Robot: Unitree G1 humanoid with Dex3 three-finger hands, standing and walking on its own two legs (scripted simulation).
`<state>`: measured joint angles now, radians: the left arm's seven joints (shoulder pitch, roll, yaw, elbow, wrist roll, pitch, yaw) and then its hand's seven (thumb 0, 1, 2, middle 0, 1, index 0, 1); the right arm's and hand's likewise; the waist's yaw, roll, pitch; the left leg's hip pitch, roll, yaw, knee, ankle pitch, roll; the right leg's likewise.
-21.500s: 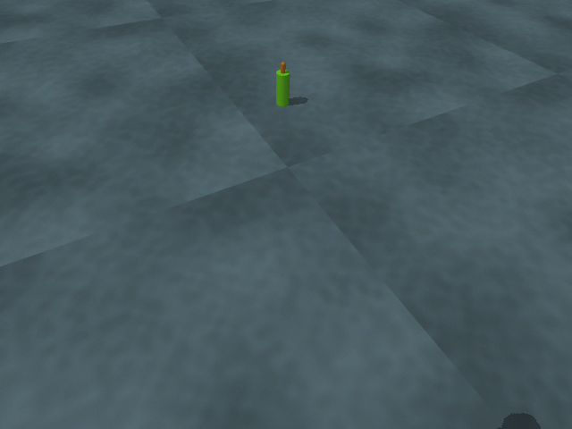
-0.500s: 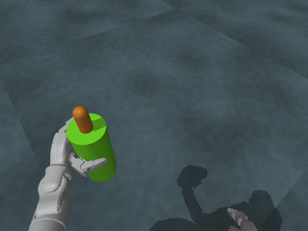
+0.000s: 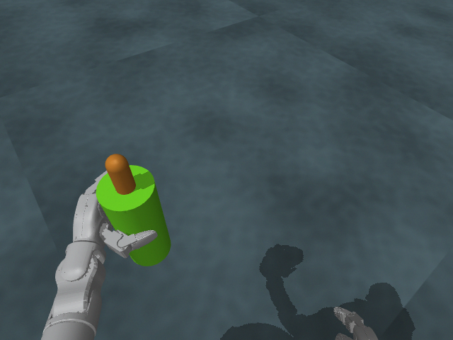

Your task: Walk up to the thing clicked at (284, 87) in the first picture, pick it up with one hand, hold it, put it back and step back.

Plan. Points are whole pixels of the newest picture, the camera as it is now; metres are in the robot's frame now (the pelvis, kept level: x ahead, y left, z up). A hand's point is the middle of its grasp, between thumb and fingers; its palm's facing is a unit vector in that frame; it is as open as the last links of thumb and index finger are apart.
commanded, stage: hold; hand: left
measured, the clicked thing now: (136, 211) +0.33 +0.15 +0.05
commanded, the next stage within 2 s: crouch in 0.22 s
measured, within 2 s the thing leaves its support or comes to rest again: neither
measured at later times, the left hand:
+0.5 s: hand (132, 217) +0.33 +0.16 +0.04, palm faces +0.04 -1.00 +0.05, open 11.5 cm
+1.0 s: hand (148, 257) +0.35 +0.18 -0.18, palm faces +0.03 -1.00 +0.04, open 11.5 cm
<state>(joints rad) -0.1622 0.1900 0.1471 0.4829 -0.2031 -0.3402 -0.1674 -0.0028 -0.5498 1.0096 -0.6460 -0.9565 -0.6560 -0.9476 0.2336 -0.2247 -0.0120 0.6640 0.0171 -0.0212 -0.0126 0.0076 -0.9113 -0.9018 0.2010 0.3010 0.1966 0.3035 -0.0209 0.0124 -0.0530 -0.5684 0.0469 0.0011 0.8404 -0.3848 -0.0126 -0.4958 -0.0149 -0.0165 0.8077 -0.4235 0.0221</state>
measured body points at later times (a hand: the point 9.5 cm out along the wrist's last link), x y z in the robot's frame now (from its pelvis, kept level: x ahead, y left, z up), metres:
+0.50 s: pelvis +0.00 +0.00 +0.00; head +0.04 +0.00 +0.45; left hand +0.32 +0.21 +0.04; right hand +0.13 -0.25 -0.11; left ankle +0.02 +0.12 -0.70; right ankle -0.01 -0.14 -0.70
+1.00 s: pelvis -0.03 +0.00 -0.16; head +0.11 +0.03 +0.26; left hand +0.34 +0.23 -0.18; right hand +0.10 -0.27 -0.27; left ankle +0.02 +0.12 -0.70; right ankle -0.01 -0.14 -0.70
